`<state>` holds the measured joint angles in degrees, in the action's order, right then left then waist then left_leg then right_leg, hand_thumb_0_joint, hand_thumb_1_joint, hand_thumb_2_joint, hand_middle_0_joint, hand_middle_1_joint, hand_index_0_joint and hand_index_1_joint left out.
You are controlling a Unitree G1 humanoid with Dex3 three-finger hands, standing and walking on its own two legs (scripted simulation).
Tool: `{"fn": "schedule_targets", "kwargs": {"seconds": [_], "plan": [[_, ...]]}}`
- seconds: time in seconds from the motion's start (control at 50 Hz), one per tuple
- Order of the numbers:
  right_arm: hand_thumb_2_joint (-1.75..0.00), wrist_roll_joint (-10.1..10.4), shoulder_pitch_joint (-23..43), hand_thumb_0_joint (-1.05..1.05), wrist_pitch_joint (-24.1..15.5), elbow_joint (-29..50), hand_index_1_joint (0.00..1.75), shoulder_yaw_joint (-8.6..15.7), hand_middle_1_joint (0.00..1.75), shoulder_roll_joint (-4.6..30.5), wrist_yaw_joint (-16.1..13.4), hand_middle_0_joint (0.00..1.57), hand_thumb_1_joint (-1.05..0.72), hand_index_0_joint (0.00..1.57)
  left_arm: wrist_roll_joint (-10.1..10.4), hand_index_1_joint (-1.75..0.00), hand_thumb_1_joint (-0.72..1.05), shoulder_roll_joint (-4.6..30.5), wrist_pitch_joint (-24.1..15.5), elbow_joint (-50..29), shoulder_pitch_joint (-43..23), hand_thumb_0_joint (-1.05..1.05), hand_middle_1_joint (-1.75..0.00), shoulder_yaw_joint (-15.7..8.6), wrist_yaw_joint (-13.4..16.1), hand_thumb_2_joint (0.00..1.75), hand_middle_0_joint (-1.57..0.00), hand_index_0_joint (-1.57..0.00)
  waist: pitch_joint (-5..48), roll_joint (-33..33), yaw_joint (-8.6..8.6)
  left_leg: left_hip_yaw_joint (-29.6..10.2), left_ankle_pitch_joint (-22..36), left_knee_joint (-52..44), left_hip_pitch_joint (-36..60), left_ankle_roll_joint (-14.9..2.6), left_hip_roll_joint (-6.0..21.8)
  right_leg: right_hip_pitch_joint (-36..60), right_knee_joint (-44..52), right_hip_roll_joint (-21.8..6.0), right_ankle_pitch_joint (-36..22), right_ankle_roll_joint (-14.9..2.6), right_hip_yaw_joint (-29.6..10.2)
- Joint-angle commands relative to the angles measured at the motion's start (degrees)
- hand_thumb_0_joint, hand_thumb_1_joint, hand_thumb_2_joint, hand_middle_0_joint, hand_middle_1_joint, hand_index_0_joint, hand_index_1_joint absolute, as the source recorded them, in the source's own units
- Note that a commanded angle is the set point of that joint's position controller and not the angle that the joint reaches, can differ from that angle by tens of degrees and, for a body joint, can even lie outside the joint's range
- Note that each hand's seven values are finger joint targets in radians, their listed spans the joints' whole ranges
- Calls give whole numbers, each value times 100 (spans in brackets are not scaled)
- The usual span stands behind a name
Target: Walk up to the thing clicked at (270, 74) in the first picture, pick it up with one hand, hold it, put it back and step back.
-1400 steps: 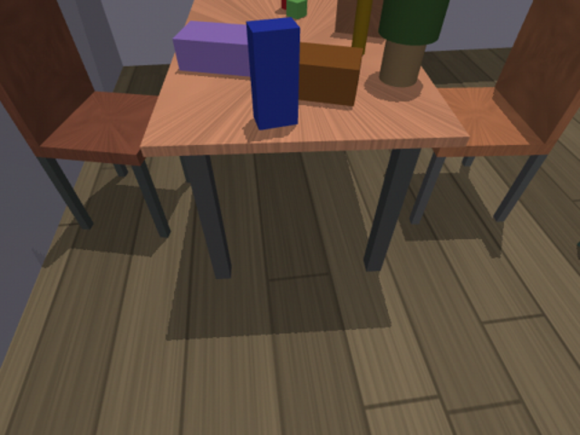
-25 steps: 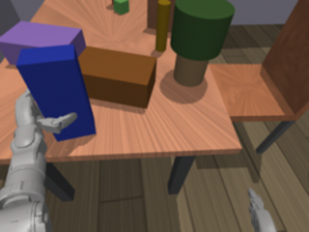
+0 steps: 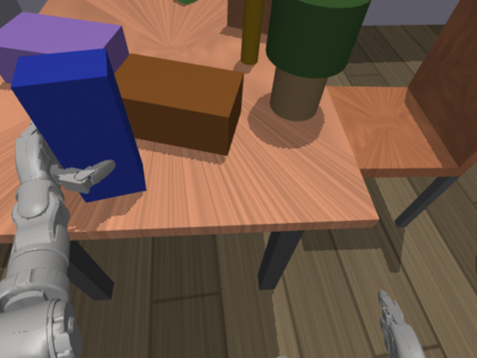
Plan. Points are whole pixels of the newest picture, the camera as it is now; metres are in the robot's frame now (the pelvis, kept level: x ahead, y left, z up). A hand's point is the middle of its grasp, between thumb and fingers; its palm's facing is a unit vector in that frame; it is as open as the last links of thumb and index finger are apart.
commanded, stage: open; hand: left
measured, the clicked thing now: (94, 136) +0.46 +0.21 +0.12
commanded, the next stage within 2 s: withdraw in 0.34 s
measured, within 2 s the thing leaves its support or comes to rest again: neither
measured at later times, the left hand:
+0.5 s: hand (84, 154) +0.45 +0.24 +0.09, palm faces +0.29 -0.96 +0.01, open 16.2 cm
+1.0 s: hand out of the picture +0.46 +0.33 +0.19, palm faces +0.32 -0.94 -0.11, open 17.6 cm
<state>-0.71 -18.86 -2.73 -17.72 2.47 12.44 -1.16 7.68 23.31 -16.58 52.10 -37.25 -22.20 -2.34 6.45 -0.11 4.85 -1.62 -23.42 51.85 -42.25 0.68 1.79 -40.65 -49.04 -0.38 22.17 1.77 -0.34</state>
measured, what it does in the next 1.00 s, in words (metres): stands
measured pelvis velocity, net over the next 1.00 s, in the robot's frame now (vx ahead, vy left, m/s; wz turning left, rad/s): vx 0.02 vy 0.00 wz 0.00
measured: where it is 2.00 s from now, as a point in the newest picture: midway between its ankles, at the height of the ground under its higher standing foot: outside the picture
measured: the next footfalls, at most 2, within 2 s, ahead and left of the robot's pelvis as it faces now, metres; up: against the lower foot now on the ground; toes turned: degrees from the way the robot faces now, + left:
none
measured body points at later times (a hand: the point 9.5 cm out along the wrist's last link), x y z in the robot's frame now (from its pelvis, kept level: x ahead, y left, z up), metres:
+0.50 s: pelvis +0.01 +0.00 +0.00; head +0.07 +0.01 +0.44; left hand +0.43 +0.29 +0.09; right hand +0.15 -0.26 -0.05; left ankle +0.02 +0.12 -0.69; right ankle +0.02 -0.14 -0.69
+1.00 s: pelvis +0.02 +0.00 +0.01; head +0.06 +0.01 +0.46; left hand +0.43 +0.37 +0.20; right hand +0.16 -0.27 -0.05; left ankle +0.02 +0.12 -0.69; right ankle +0.02 -0.14 -0.69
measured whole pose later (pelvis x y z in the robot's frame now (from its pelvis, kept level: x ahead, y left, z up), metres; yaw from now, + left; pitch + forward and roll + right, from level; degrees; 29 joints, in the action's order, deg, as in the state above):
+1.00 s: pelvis +0.02 +0.00 +0.01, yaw +0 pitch +11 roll -1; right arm 2.6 -17.0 -1.4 -23.2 3.2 15.3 -2.5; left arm 5.7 40.2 -1.8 58.6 -44.8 -25.5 -12.0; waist 7.2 -1.6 4.1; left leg -1.1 -22.6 46.5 -35.2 0.4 1.6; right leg -33.7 -43.7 -0.7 21.2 2.0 -0.7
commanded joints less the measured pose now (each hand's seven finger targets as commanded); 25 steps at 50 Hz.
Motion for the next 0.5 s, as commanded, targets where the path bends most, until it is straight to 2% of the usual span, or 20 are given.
{"fn": "schedule_targets", "kwargs": {"seconds": [0.0, 0.02, 0.06, 0.08, 0.14, 0.16, 0.18, 0.2, 0.22, 0.26, 0.28, 0.3, 0.34, 0.38, 0.4, 0.44, 0.46, 0.48], "plan": [[-4, 48, 46, 0, -261, 1153, 5, 518, 5, 947, -77, 5, 51, 5, 20, -111, -19, 1369, -308, -1268, -2302, 0, -112, -93, 22, 92, -110, -114, 2223, -453, 79, 103, 1368, -644, 1504, -97, -42, 687, 508, 126, -1254, -258, 212], [-4, 55, -130, 0, -246, 1091, 5, 533, 5, 937, -79, 5, 52, 5, 59, -103, -20, 1301, -292, -1191, -2250, 0, -104, -98, 8, 84, -105, -109, 2173, -546, 108, 109, 1444, -612, 1576, -78, -36, 612, 491, 135, -1290, -259, 218], [-4, 54, -194, 0, -239, 1098, 5, 452, 5, 860, -72, 5, 51, 5, 92, -88, -31, 1174, -242, -1056, -2175, 0, -91, -85, -3, 68, -96, -101, 2177, -328, 158, 93, 1560, -532, 1455, -119, -31, 648, 469, 133, -1451, -229, 214], [-4, 64, -203, 0, -219, 1008, 5, 371, 5, 764, -60, 5, 51, 5, 72, -80, -37, 1273, -245, -1155, -2184, 0, -84, -123, -13, 60, -90, -94, 2085, -316, 116, 130, 1461, -514, 1275, -152, -62, 678, 488, 101, -1444, -212, 172], [-5, 74, 90, 0, -192, 1163, 5, 390, 5, 782, -71, 5, 51, 5, 43, -58, -58, 1337, -237, -1215, -2292, 0, -60, -114, -21, 36, -66, -70, 2027, -316, 97, 160, 1230, -555, 1124, -166, -87, 694, 503, 91, -1285, -206, 140], [-5, 65, 8, 0, -180, 1104, 5, 380, 5, 761, -76, 5, 51, 5, 48, -50, -61, 1155, -207, -1003, -2160, 0, -52, -26, -30, 28, -58, -62, 1940, -318, 132, 161, 1199, -559, 1143, -157, -77, 638, 506, 94, -1235, -211, 154], [-5, 67, 76, 0, -197, 1215, 5, 374, 5, 796, -69, 5, 52, 5, 45, -43, -61, 1257, -235, -1215, -2274, 0, -45, -67, -21, 22, -52, -55, 1917, -351, 74, 157, 1096, -610, 1159, -144, -79, 642, 501, 104, -1117, -232, 167], [-5, 65, 58, 0, -190, 1162, 5, 388, 5, 792, -77, 5, 52, 5, 45, -39, -61, 1300, -251, -1223, -2323, 0, -40, -77, -13, 18, -49, -51, 2117, -511, 74, 144, 1277, -565, 1297, -114, -63, 619, 454, 107, -1235, -243, 169], [-5, 64, 81, 0, -183, 1279, 5, 420, 5, 854, -80, 5, 52, 5, 53, -34, -61, 1519, -290, -1470, -2452, 0, -35, -187, 9, 14, -44, -47, 2245, -562, 45, 149, 1303, -571, 1398, -108, -69, 713, 457, 109, -1251, -243, 176], [-5, 59, 13, 0, -153, 1319, 5, 474, 5, 908, -84, 5, 52, 5, 68, -28, -61, 1505, -315, -1504, -2378, 0, -29, -190, 32, 11, -39, -41, 2298, -595, 20, 109, 1462, -581, 1487, -71, -40, 740, 405, 135, -1302, -265, 216], [-5, 51, -115, 0, -134, 1277, 5, 452, 5, 905, -87, 5, 52, 5, 69, -26, -61, 1469, -313, -1408, -2320, 0, -27, -189, 42, 10, -36, -38, 2351, -554, 53, 97, 1595, -529, 1503, -73, -30, 729, 378, 134, -1400, -260, 217], [-5, 46, -77, 0, -126, 1285, 5, 416, 5, 843, -82, 5, 52, 5, 81, -23, -61, 1480, -333, -1534, -2351, 0, -24, -207, 42, 8, -33, -35, 2441, -591, 12, 93, 1722, -500, 1558, -73, -33, 800, 371, 136, -1490, -254, 221], [-5, 47, -68, 0, -109, 1280, 5, 457, 5, 878, -82, 5, 51, 5, 77, -18, -61, 1607, -347, -1574, -2352, 0, -19, -301, 57, 5, -28, -29, 2444, -624, -14, 99, 1833, -473, 1540, -76, -35, 802, 349, 135, -1568, -253, 208], [-5, 41, -147, 0, -82, 1223, 5, 460, 5, 869, -86, 5, 51, 5, 68, -14, -61, 1443, -323, -1500, -2250, 0, -14, -193, 54, 3, -22, -23, 2384, -646, 57, 100, 1906, -455, 1579, -79, -25, 722, 340, 139, -1623, -254, 207], [-5, 47, -68, 0, -68, 1270, 5, 393, 5, 793, -74, 5, 51, 5, 57, -10, -61, 1472, -357, -1783, -2410, 0, -10, -178, 71, 1, -19, -20, 2337, -559, 37, 97, 1723, -485, 1487, -101, -44, 770, 354, 139, -1529, -243, 201], [-5, 63, -77, 0, -43, 1243, 5, 449, 5, 843, -88, 5, 53, 5, 16, -9, -61, 1571, -317, -1487, -2136, 0, -10, -285, 85, 4, -12, -14, 2217, -460, 14, 120, 1650, -480, 1285, -127, -56, 843, 372, 119, -1531, -231, 178], [-5, 75, 130, 0, -47, 1472, 5, 555, 5, 947, -104, 5, 53, 5, 23, -8, -61, 1644, -308, -1486, -2198, 0, -9, -354, 100, 4, -11, -12, 2204, -360, 26, 161, 1458, -498, 1214, -144, -89, 929, 423, 106, -1440, -208, 130], [-5, 67, 70, 0, -35, 1474, 5, 615, 5, 1036, -108, 5, 53, 5, -3, -7, -61, 1767, -288, -1431, -2123, 0, -8, -446, 117, 2, -10, -12, 2353, -379, 34, 140, 1581, -498, 1247, -139, -70, 1017, 388, 106, -1545, -219, 136]]}}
